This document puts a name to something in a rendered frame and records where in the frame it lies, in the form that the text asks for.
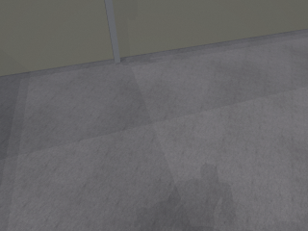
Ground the panel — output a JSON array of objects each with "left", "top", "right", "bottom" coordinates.
[{"left": 104, "top": 0, "right": 120, "bottom": 64}]

